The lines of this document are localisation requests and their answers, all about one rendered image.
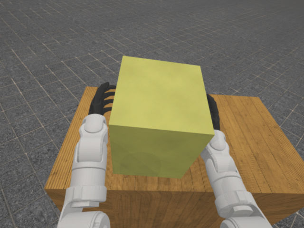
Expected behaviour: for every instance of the left robot forearm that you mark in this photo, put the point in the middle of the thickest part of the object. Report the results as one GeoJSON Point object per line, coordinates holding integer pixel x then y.
{"type": "Point", "coordinates": [87, 187]}

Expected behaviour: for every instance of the robot left upper arm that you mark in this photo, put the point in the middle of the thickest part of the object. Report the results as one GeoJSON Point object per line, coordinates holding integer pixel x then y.
{"type": "Point", "coordinates": [90, 219]}

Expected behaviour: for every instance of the pedestal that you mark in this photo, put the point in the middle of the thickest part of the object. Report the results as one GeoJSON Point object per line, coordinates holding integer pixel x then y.
{"type": "Point", "coordinates": [270, 168]}

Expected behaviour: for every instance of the carton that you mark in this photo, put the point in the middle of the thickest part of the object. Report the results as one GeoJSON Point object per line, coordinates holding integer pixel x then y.
{"type": "Point", "coordinates": [160, 120]}

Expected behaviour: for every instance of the left robot hand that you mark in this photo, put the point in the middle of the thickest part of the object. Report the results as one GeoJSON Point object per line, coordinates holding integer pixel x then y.
{"type": "Point", "coordinates": [98, 102]}

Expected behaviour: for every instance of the right robot hand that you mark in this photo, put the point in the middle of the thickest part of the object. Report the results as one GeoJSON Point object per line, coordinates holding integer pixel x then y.
{"type": "Point", "coordinates": [213, 112]}

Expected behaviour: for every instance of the robot right upper arm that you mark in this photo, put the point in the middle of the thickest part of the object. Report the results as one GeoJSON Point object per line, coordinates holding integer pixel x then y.
{"type": "Point", "coordinates": [245, 222]}

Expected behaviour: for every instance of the right robot forearm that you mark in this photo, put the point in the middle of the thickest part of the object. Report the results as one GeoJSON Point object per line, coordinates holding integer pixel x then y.
{"type": "Point", "coordinates": [232, 198]}

